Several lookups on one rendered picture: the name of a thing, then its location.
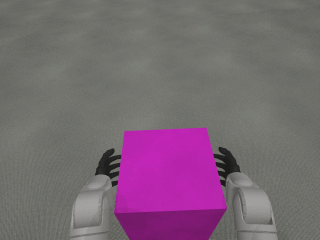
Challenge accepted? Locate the robot left hand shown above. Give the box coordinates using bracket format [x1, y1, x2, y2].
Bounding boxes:
[95, 148, 122, 187]

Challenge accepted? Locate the robot right hand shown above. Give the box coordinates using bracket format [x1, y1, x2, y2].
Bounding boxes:
[213, 147, 241, 187]

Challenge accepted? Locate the carton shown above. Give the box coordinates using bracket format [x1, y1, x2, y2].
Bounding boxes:
[114, 127, 227, 240]

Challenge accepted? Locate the robot left forearm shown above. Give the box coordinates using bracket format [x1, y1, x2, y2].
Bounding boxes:
[69, 174, 114, 240]

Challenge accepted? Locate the robot right forearm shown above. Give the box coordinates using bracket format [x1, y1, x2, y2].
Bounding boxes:
[225, 172, 278, 240]

